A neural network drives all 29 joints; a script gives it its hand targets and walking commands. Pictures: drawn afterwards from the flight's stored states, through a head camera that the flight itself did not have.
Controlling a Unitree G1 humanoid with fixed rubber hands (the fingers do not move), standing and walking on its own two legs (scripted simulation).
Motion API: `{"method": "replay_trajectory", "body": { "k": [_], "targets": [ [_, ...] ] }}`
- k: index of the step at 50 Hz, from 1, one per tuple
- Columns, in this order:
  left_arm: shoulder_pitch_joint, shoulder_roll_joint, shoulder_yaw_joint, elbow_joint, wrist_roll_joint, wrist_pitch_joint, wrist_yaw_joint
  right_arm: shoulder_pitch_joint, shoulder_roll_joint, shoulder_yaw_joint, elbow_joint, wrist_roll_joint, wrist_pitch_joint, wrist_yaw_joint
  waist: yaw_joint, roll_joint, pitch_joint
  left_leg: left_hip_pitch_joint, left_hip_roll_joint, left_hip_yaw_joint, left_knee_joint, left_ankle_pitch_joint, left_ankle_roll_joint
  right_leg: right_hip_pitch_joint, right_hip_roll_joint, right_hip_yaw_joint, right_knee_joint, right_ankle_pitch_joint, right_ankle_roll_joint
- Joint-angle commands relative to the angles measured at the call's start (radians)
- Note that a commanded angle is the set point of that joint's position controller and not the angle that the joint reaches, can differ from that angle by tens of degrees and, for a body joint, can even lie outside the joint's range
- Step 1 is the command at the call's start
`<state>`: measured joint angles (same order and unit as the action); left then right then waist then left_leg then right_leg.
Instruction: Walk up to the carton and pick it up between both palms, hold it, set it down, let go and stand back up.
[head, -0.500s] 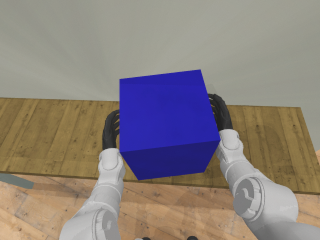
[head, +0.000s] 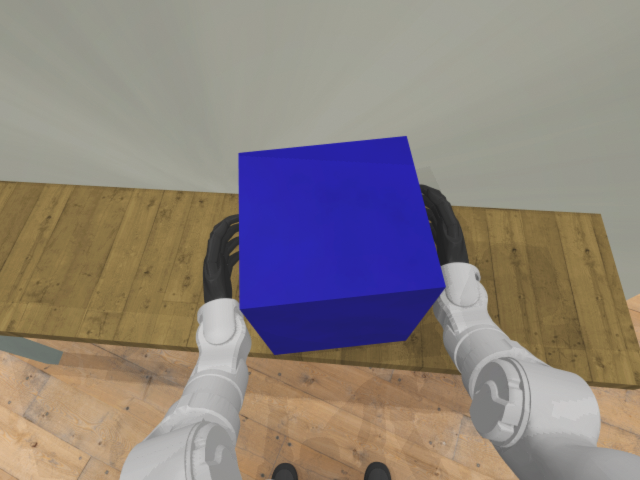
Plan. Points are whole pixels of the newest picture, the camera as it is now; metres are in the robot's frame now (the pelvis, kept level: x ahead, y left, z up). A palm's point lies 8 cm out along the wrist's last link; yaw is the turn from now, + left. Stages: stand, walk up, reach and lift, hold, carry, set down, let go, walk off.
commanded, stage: reach and lift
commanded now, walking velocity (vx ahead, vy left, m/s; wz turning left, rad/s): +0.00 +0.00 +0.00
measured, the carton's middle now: (332, 258) +0.40 +0.03 -0.04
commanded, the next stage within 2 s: none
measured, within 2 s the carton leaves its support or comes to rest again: leaves its support in 0.56 s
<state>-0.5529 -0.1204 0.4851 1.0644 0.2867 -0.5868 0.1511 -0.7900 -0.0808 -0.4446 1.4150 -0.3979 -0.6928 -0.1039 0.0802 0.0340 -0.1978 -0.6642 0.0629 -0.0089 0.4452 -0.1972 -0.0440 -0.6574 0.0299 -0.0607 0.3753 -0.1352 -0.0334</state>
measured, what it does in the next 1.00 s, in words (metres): stands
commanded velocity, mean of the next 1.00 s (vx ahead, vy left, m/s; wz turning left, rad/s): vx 0.00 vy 0.00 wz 0.00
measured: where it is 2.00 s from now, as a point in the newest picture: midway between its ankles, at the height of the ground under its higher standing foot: outside the picture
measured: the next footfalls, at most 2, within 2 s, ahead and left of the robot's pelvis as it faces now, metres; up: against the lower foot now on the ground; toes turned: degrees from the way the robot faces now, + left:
none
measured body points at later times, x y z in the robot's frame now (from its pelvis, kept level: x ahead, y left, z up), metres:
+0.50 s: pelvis -0.02 +0.00 +0.00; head +0.08 -0.01 +0.44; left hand +0.35 +0.16 -0.02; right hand +0.41 -0.13 +0.00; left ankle -0.02 +0.14 -0.73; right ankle +0.00 -0.10 -0.73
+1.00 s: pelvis -0.02 +0.00 +0.01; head -0.03 +0.01 +0.46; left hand +0.36 +0.17 +0.08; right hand +0.40 -0.14 +0.11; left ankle -0.02 +0.14 -0.73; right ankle +0.00 -0.10 -0.73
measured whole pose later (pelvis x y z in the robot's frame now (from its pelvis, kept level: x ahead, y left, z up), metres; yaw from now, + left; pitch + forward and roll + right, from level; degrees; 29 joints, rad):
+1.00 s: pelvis -0.02 +0.00 +0.01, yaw +2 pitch +7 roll +0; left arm -0.65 -0.01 0.24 1.04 0.07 -0.16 0.16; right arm -0.75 -0.10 -0.09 1.13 0.01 -0.16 -0.14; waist 0.01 -0.01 -0.17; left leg -0.34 0.04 -0.03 0.39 -0.18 -0.04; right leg -0.35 0.01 -0.08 0.37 -0.15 -0.03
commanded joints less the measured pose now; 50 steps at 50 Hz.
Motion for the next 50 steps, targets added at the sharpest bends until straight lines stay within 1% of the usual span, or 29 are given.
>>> {"method": "replay_trajectory", "body": {
  "k": [1, 3, 4, 5, 7, 8, 10, 11, 14, 16, 19, 23, 24, 26, 27, 28, 32, 34, 35, 37, 40, 42, 43, 44, 45, 47, 48, 49, 50],
  "targets": [
    [-0.500, -0.493, -0.302, -0.016, 0.096, -0.052, -0.104, -0.429, 0.549, 0.228, 0.044, -0.165, -0.092, 0.136, -0.022, -0.094, -0.580, 0.119, -0.048, 0.100, -0.012, 0.400, -0.011, 0.543, 0.006, -0.035, 0.091, 0.580, 0.037],
    [-0.505, -0.490, -0.307, -0.001, 0.092, -0.049, -0.105, -0.430, 0.542, 0.233, 0.052, -0.161, -0.095, 0.137, -0.022, -0.089, -0.585, 0.119, -0.050, 0.103, -0.013, 0.380, -0.011, 0.531, 0.006, -0.035, 0.081, 0.554, 0.029],
    [-0.485, -0.490, -0.305, 0.015, 0.089, -0.045, -0.104, -0.435, 0.535, 0.247, 0.050, -0.157, -0.098, 0.137, -0.009, -0.095, -0.590, 0.111, -0.049, 0.104, -0.015, 0.374, -0.006, 0.533, 0.008, -0.036, 0.088, 0.559, 0.032],
    [-0.501, -0.493, -0.315, 0.001, 0.080, -0.045, -0.106, -0.425, 0.536, 0.251, 0.062, -0.153, -0.095, 0.133, -0.024, -0.100, -0.598, 0.135, -0.046, 0.101, -0.016, 0.389, -0.010, 0.528, 0.011, -0.038, 0.085, 0.570, 0.031],
    [-0.505, -0.502, -0.325, -0.002, 0.074, -0.042, -0.104, -0.440, 0.531, 0.257, 0.055, -0.147, -0.099, 0.132, -0.023, -0.093, -0.622, 0.152, -0.046, 0.099, -0.008, 0.396, -0.014, 0.503, 0.016, -0.040, 0.075, 0.537, 0.027],
    [-0.530, -0.507, -0.332, -0.024, 0.069, -0.042, -0.103, -0.433, 0.533, 0.254, 0.072, -0.148, -0.094, 0.131, -0.034, -0.092, -0.612, 0.169, -0.045, 0.097, -0.007, 0.410, -0.019, 0.492, 0.019, -0.044, 0.073, 0.530, 0.026],
    [-0.535, -0.510, -0.348, -0.017, 0.062, -0.035, -0.101, -0.461, 0.522, 0.271, 0.053, -0.130, -0.097, 0.137, -0.014, -0.064, -0.645, 0.162, -0.047, 0.096, 0.003, 0.416, -0.020, 0.479, 0.017, -0.041, 0.076, 0.524, 0.019],
    [-0.550, -0.510, -0.356, -0.024, 0.058, -0.031, -0.101, -0.460, 0.529, 0.272, 0.047, -0.126, -0.095, 0.136, -0.022, -0.065, -0.657, 0.172, -0.049, 0.096, 0.002, 0.417, -0.020, 0.480, 0.021, -0.044, 0.074, 0.525, 0.020],
    [-0.553, -0.498, -0.349, -0.004, 0.051, -0.020, -0.106, -0.474, 0.527, 0.290, 0.049, -0.120, -0.079, 0.133, -0.014, -0.086, -0.619, 0.132, -0.053, 0.100, -0.012, 0.346, -0.008, 0.504, 0.014, -0.035, 0.080, 0.502, 0.030],
    [-0.543, -0.496, -0.356, 0.012, 0.036, -0.012, -0.106, -0.478, 0.535, 0.326, 0.023, -0.091, -0.068, 0.134, 0.004, -0.086, -0.645, 0.121, -0.056, 0.099, -0.008, 0.347, -0.005, 0.520, 0.013, -0.026, 0.084, 0.513, 0.029],
    [-0.575, -0.499, -0.383, -0.005, 0.007, 0.003, -0.101, -0.508, 0.545, 0.366, -0.016, -0.046, -0.038, 0.140, 0.012, -0.062, -0.665, 0.117, -0.057, 0.091, -0.005, 0.334, -0.005, 0.533, 0.012, -0.017, 0.099, 0.521, 0.032],
    [-0.613, -0.524, -0.447, -0.047, -0.056, 0.026, -0.086, -0.515, 0.557, 0.417, -0.055, 0.006, 0.023, 0.146, 0.003, -0.075, -0.723, 0.155, -0.055, 0.075, 0.019, 0.329, 0.000, 0.494, 0.029, -0.016, 0.105, 0.467, 0.033],
    [-0.647, -0.505, -0.436, -0.050, -0.068, 0.026, -0.089, -0.505, 0.586, 0.439, -0.067, 0.025, 0.041, 0.143, 0.012, -0.088, -0.708, 0.139, -0.062, 0.079, 0.022, 0.302, 0.012, 0.513, 0.019, -0.004, 0.106, 0.452, 0.037],
    [-0.689, -0.522, -0.485, -0.082, -0.105, 0.031, -0.085, -0.535, 0.602, 0.470, -0.123, 0.060, 0.065, 0.141, -0.002, -0.069, -0.752, 0.150, -0.065, 0.071, 0.038, 0.309, 0.003, 0.525, 0.026, -0.004, 0.120, 0.460, 0.040],
    [-0.699, -0.534, -0.503, -0.097, -0.126, 0.033, -0.088, -0.542, 0.625, 0.506, -0.163, 0.083, 0.081, 0.134, -0.011, -0.090, -0.767, 0.140, -0.071, 0.066, 0.045, 0.297, 0.008, 0.548, 0.025, 0.004, 0.128, 0.474, 0.050],
    [-0.725, -0.529, -0.526, -0.123, -0.138, 0.035, -0.091, -0.519, 0.655, 0.528, -0.179, 0.096, 0.102, 0.128, -0.034, -0.092, -0.765, 0.135, -0.075, 0.059, 0.048, 0.298, 0.008, 0.581, 0.020, 0.010, 0.141, 0.514, 0.058],
    [-0.791, -0.577, -0.587, -0.188, -0.172, 0.060, -0.099, -0.533, 0.736, 0.616, -0.299, 0.169, 0.173, 0.111, -0.049, -0.083, -0.723, 0.155, -0.083, 0.032, 0.041, 0.308, 0.003, 0.656, 0.012, 0.026, 0.148, 0.561, 0.070],
    [-0.841, -0.606, -0.626, -0.243, -0.189, 0.073, -0.090, -0.544, 0.758, 0.642, -0.370, 0.196, 0.205, 0.113, -0.058, -0.076, -0.726, 0.197, -0.079, 0.014, 0.045, 0.331, -0.006, 0.621, 0.018, 0.025, 0.139, 0.515, 0.066],
    [-0.844, -0.617, -0.655, -0.258, -0.199, 0.087, -0.091, -0.527, 0.768, 0.659, -0.400, 0.212, 0.228, 0.107, -0.082, -0.078, -0.702, 0.222, -0.082, 0.005, 0.047, 0.330, -0.008, 0.624, 0.017, 0.030, 0.126, 0.505, 0.066],
    [-0.876, -0.631, -0.679, -0.298, -0.209, 0.114, -0.094, -0.513, 0.802, 0.686, -0.448, 0.240, 0.277, 0.098, -0.096, -0.082, -0.644, 0.255, -0.083, -0.004, 0.026, 0.303, -0.005, 0.636, 0.012, 0.037, 0.104, 0.456, 0.067],
    [-0.886, -0.630, -0.691, -0.310, -0.212, 0.187, -0.098, -0.534, 0.790, 0.699, -0.499, 0.291, 0.351, 0.095, -0.098, -0.065, -0.540, 0.288, -0.085, -0.016, -0.013, 0.239, -0.004, 0.611, -0.003, 0.046, 0.054, 0.335, 0.058],
    [-0.891, -0.594, -0.627, -0.256, -0.190, 0.252, -0.110, -0.528, 0.777, 0.665, -0.450, 0.307, 0.425, 0.099, -0.088, -0.093, -0.356, 0.271, -0.086, -0.011, -0.070, 0.106, 0.019, 0.593, -0.020, 0.054, 0.005, 0.171, 0.054],
    [-0.871, -0.586, -0.606, -0.261, -0.180, 0.283, -0.113, -0.500, 0.755, 0.652, -0.422, 0.322, 0.454, 0.106, -0.075, -0.081, -0.313, 0.297, -0.082, -0.009, -0.087, 0.100, 0.017, 0.582, -0.020, 0.051, -0.009, 0.123, 0.045],
    [-0.836, -0.565, -0.583, -0.256, -0.176, 0.315, -0.124, -0.480, 0.750, 0.649, -0.438, 0.336, 0.478, 0.105, -0.077, -0.105, -0.287, 0.318, -0.086, -0.002, -0.091, 0.108, 0.024, 0.606, -0.024, 0.054, -0.028, 0.114, 0.048],
    [-0.836, -0.549, -0.560, -0.263, -0.163, 0.341, -0.131, -0.479, 0.731, 0.638, -0.424, 0.348, 0.500, 0.109, -0.063, -0.089, -0.265, 0.330, -0.088, 0.002, -0.109, 0.095, 0.024, 0.605, -0.028, 0.054, -0.042, 0.075, 0.046],
    [-0.845, -0.526, -0.506, -0.252, -0.152, 0.391, -0.148, -0.513, 0.731, 0.605, -0.447, 0.357, 0.533, 0.114, -0.052, -0.107, -0.246, 0.343, -0.094, 0.016, -0.133, 0.046, 0.035, 0.607, -0.035, 0.054, -0.073, -0.016, 0.053],
    [-0.891, -0.538, -0.523, -0.306, -0.165, 0.396, -0.151, -0.514, 0.750, 0.600, -0.452, 0.363, 0.543, 0.118, -0.059, -0.082, -0.284, 0.362, -0.095, 0.022, -0.132, 0.076, 0.027, 0.627, -0.035, 0.055, -0.067, 0.017, 0.052],
    [-0.907, -0.574, -0.550, -0.351, -0.171, 0.406, -0.145, -0.543, 0.753, 0.610, -0.485, 0.383, 0.542, 0.127, -0.048, -0.039, -0.324, 0.398, -0.089, 0.020, -0.128, 0.124, 0.012, 0.631, -0.029, 0.051, -0.058, 0.069, 0.043],
    [-0.896, -0.590, -0.563, -0.375, -0.166, 0.419, -0.140, -0.538, 0.760, 0.618, -0.505, 0.392, 0.546, 0.128, -0.066, -0.034, -0.354, 0.425, -0.089, 0.020, -0.111, 0.176, 0.004, 0.661, -0.022, 0.051, -0.052, 0.143, 0.043]
  ]
}}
